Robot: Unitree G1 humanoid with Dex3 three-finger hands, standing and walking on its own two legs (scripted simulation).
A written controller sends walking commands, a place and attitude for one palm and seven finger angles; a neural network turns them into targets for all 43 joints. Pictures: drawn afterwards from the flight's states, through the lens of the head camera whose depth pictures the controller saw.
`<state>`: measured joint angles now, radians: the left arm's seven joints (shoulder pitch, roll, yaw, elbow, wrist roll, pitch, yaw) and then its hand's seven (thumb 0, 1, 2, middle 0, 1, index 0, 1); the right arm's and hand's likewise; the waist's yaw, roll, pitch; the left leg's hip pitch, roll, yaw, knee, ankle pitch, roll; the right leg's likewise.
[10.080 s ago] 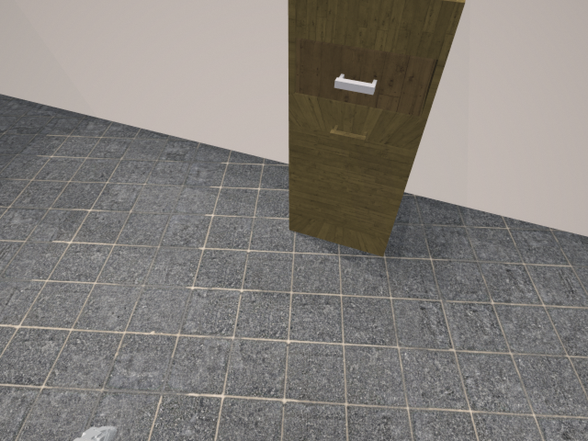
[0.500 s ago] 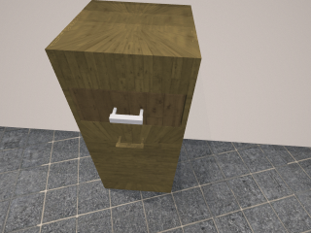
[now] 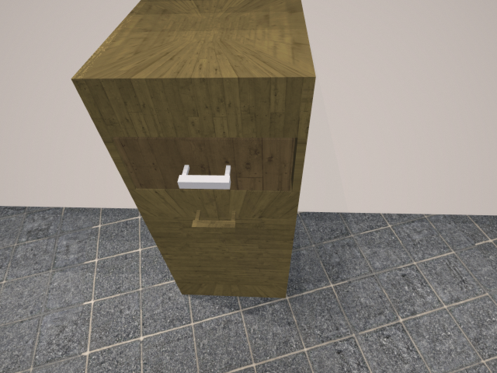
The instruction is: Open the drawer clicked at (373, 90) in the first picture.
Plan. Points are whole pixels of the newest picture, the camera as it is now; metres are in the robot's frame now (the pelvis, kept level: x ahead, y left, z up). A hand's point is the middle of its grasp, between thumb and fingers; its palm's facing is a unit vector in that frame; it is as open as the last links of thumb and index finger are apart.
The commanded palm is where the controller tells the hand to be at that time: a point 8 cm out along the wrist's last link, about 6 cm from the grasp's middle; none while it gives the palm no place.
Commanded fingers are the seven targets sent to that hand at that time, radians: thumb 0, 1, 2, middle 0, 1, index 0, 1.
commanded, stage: come to a stop and stand still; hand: left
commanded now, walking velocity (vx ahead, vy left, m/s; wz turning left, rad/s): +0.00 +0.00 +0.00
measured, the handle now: (205, 175) +0.52 +0.13 -0.01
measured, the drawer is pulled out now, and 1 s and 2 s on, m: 0.00 0.00 0.00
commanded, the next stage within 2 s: look again from close up in 0.58 s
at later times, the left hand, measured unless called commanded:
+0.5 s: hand out of the picture -0.05 +0.14 -0.18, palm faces +0.01 -1.00 -0.10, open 16.3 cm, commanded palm none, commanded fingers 0.00 -0.50 0.30 -0.15 -0.30 -0.15 -0.30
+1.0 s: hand out of the picture -0.04 +0.17 -0.18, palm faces +0.01 -0.99 -0.14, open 16.3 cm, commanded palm none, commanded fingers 0.00 -0.50 0.30 -0.15 -0.30 -0.15 -0.30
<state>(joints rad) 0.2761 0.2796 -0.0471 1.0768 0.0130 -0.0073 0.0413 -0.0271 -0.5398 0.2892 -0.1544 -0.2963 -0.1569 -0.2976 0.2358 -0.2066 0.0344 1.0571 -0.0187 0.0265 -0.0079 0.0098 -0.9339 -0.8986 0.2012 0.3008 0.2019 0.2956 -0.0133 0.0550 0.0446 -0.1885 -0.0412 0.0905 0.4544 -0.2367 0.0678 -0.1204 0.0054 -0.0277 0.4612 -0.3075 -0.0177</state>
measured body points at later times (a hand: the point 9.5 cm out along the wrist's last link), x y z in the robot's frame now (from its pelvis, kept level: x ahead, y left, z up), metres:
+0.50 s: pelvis -0.01 +0.01 +0.00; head +0.00 +0.02 +0.45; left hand -0.05 +0.19 -0.17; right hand -0.02 -0.21 -0.15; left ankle +0.01 +0.07 -0.74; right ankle -0.03 -0.11 -0.74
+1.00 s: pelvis -0.01 +0.02 +0.00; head +0.00 +0.03 +0.45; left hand -0.04 +0.22 -0.16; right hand -0.02 -0.19 -0.15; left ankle +0.01 +0.07 -0.74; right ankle -0.03 -0.11 -0.74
